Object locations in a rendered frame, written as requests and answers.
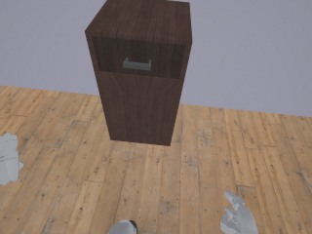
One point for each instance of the left robot thigh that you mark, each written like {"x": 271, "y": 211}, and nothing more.
{"x": 123, "y": 228}

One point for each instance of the drawer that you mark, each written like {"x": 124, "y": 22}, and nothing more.
{"x": 166, "y": 58}

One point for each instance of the robot left hand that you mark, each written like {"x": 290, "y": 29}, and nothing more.
{"x": 10, "y": 164}

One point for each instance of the cabinet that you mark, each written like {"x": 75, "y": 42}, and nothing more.
{"x": 137, "y": 108}

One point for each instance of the robot right hand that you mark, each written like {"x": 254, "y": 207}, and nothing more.
{"x": 242, "y": 220}

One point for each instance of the handle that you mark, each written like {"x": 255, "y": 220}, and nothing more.
{"x": 137, "y": 65}

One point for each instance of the left robot shin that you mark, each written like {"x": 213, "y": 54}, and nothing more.
{"x": 124, "y": 220}

